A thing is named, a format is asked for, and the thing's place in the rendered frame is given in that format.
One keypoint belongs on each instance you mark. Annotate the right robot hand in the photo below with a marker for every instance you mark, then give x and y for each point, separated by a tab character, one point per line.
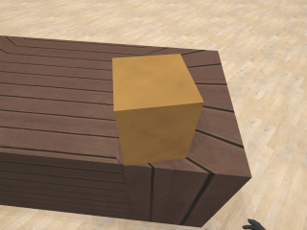
255	225

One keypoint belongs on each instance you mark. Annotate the pedestal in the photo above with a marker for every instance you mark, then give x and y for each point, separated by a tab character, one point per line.
60	148

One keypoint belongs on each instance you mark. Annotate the carton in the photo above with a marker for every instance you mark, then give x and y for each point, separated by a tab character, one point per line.
156	106

